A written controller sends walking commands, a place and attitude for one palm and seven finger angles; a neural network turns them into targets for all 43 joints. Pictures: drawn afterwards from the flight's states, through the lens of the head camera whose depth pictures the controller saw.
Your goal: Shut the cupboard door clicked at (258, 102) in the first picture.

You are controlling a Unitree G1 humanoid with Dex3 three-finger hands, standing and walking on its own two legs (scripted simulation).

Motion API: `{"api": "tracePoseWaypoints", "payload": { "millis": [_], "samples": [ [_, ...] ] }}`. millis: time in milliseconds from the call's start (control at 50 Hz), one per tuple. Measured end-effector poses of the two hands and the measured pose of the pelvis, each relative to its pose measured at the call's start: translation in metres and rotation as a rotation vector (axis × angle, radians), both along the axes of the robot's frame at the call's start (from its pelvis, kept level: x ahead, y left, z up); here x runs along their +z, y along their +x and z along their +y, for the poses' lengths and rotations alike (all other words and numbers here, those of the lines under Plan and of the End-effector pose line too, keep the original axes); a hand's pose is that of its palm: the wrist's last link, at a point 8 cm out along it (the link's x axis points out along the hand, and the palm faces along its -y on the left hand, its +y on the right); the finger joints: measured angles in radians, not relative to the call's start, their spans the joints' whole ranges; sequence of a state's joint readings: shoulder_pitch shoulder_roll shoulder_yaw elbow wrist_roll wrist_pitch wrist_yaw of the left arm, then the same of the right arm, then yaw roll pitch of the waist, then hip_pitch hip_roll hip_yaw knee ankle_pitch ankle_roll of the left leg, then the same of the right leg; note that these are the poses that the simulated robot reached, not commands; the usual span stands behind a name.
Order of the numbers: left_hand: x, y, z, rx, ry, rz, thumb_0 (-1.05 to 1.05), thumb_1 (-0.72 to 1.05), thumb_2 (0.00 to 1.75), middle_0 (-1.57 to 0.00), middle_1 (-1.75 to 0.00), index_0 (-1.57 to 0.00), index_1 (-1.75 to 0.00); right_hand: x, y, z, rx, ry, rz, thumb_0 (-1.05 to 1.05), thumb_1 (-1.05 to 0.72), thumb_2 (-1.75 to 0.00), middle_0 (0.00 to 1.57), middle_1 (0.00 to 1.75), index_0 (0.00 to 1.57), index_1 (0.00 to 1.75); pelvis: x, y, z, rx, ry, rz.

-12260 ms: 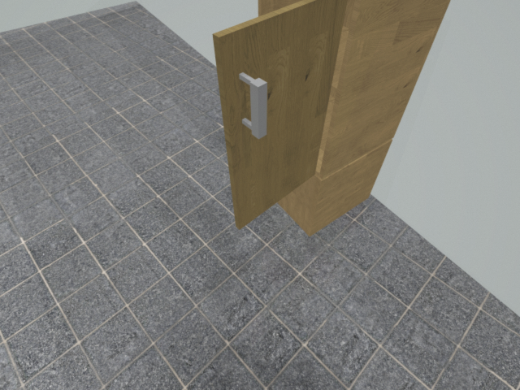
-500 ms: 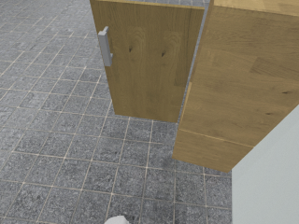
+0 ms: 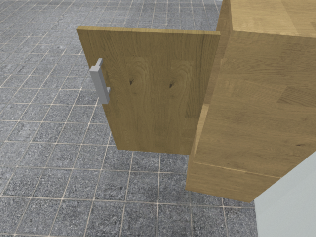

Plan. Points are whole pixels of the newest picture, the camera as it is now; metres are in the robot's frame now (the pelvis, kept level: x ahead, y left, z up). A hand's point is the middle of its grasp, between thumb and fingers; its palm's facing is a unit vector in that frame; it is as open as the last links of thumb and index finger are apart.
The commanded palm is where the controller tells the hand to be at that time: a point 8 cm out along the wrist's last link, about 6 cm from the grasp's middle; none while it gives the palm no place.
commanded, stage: come to a stop and stand still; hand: left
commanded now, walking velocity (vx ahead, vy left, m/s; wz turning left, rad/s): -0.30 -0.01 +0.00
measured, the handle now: (102, 81) +0.51 +0.19 +0.11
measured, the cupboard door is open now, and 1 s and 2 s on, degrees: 97 97 97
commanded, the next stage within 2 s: look again from close up in 1.34 s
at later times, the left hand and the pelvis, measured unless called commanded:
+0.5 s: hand out of the picture +0.08 +0.18 -0.16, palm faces +0.02 -0.97 -0.26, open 7.4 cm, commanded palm none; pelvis +0.02 -0.01 +0.00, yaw +0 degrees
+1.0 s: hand out of the picture +0.06 +0.24 -0.16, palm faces -0.02 -0.95 -0.32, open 7.4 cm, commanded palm none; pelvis -0.01 +0.02 +0.00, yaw -2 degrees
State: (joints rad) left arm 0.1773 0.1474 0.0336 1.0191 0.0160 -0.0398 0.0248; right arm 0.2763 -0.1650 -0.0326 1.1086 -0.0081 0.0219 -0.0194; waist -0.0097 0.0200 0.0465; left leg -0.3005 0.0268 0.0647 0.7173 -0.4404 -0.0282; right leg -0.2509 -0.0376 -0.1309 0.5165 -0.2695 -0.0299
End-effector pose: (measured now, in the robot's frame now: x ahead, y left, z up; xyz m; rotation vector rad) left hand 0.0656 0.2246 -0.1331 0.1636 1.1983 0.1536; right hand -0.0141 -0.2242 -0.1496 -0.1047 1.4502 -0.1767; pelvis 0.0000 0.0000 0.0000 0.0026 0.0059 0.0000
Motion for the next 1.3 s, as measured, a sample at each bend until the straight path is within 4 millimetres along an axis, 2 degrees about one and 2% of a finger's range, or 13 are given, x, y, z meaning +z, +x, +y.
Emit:
{"api": "tracePoseWaypoints", "payload": {
  "millis": [100, 160, 240, 340, 400, 460, 600, 680, 820, 940, 1060, 1160, 1300],
  "samples": [
    [-0.011, 0.016, 0.015, -0.006, -0.008, 0.056, 0.0, 0.93, 0.9, -0.2, -0.3, -0.2, -0.29, 0.003, 0.037, 0.013, -0.012, -0.027, -0.065, 0.0, -0.92, -0.9, 0.2, 0.3, 0.2, 0.3, -0.003, 0.021, 0.012, -0.024, -0.002, 0.005],
    [-0.01, 0.021, 0.023, -0.008, 0.003, 0.085, 0.0, 0.92, 0.9, -0.2, -0.3, -0.2, -0.29, 0.007, 0.053, 0.013, -0.013, -0.048, -0.092, 0.0, -0.93, -0.9, 0.2, 0.3, 0.2, 0.3, -0.001, 0.027, 0.015, -0.03, 0.004, 0.007],
    [-0.004, 0.029, 0.029, 0.001, 0.029, 0.091, 0.0, 0.92, 0.9, -0.2, -0.3, -0.2, -0.29, 0.01, 0.063, 0.007, 0.002, -0.057, -0.104, 0.0, -0.93, -0.9, 0.2, 0.3, 0.2, 0.3, 0.002, 0.027, 0.011, -0.015, -0.009, 0.01],
    [0.003, 0.034, 0.024, 0.008, 0.059, 0.052, 0.01, 0.91, 0.9, -0.2, -0.3, -0.2, -0.29, 0.003, 0.068, -0.014, 0.015, -0.053, -0.091, 0.0, -0.92, -0.9, 0.2, 0.3, 0.2, 0.3, -0.001, 0.028, -0.003, -0.009, -0.007, 0.011],
    [0.001, 0.028, 0.017, 0.001, 0.079, 0.045, 0.0, 0.91, 0.9, -0.2, -0.3, -0.2, -0.29, -0.005, 0.072, -0.03, 0.004, -0.05, -0.091, 0.0, -0.91, -0.9, 0.2, 0.3, 0.2, 0.3, -0.008, 0.028, -0.012, -0.006, 0.004, 0.013],
    [0.002, 0.017, 0.008, 0.003, 0.065, 0.065, 0.0, 0.91, 0.9, -0.2, -0.3, -0.2, -0.29, -0.001, 0.077, -0.038, 0.011, -0.061, -0.089, 0.0, -0.91, -0.9, 0.2, 0.3, 0.2, 0.3, -0.004, 0.026, -0.013, -0.004, 0.0, 0.008],
    [-0.007, -0.014, -0.002, 0.019, -0.005, 0.123, 0.01, 0.91, 0.9, -0.2, -0.3, -0.2, -0.29, 0.014, 0.092, -0.031, 0.044, -0.074, -0.151, 0.0, -0.92, -0.9, 0.19, 0.3, 0.2, 0.3, 0.002, 0.021, -0.007, -0.011, 0.009, 0.003],
    [-0.015, -0.027, 0.006, 0.011, -0.021, 0.146, 0.01, 0.91, 0.9, -0.2, -0.3, -0.2, -0.29, 0.017, 0.093, -0.017, 0.076, -0.08, -0.185, 0.0, -0.91, -0.9, 0.19, 0.3, 0.2, 0.3, -0.001, 0.017, 0.002, -0.008, -0.002, -0.008],
    [-0.002, -0.028, 0.037, -0.013, 0.066, 0.088, 0.01, 0.91, 0.9, -0.2, -0.3, -0.2, -0.29, 0.013, 0.099, -0.003, 0.053, -0.058, -0.307, 0.0, -0.91, -0.9, 0.2, 0.3, 0.2, 0.3, -0.006, 0.011, 0.014, -0.024, -0.004, -0.016],
    [0.008, -0.018, 0.058, -0.038, 0.11, 0.024, 0.01, 0.91, 0.9, -0.2, -0.3, -0.2, -0.29, 0.013, 0.089, 0.005, 0.058, -0.043, -0.331, 0.0, -0.91, -0.9, 0.2, 0.3, 0.2, 0.3, -0.006, -0.001, 0.021, -0.033, -0.002, -0.028],
    [0.012, -0.013, 0.064, -0.067, 0.11, -0.015, 0.01, 0.91, 0.9, -0.2, -0.3, -0.2, -0.29, 0.014, 0.065, 0.004, 0.054, -0.053, -0.294, 0.0, -0.91, -0.9, 0.2, 0.3, 0.2, 0.3, -0.004, -0.014, 0.027, -0.04, -0.001, -0.034],
    [0.008, -0.02, 0.06, -0.092, 0.084, 0.002, 0.01, 0.91, 0.9, -0.2, -0.3, -0.2, -0.29, 0.015, 0.038, 0.001, 0.037, -0.07, -0.24, 0.0, -0.91, -0.9, 0.2, 0.3, 0.2, 0.3, -0.002, -0.021, 0.031, -0.046, 0.0, -0.032],
    [0.0, -0.04, 0.052, -0.1, 0.046, 0.062, 0.01, 0.91, 0.9, -0.2, -0.3, -0.2, -0.29, 0.016, 0.003, -0.001, 0.012, -0.086, -0.152, 0.0, -0.91, -0.9, 0.2, 0.3, 0.2, 0.3, 0.0, -0.027, 0.033, -0.049, 0.001, -0.032]
  ]
}}
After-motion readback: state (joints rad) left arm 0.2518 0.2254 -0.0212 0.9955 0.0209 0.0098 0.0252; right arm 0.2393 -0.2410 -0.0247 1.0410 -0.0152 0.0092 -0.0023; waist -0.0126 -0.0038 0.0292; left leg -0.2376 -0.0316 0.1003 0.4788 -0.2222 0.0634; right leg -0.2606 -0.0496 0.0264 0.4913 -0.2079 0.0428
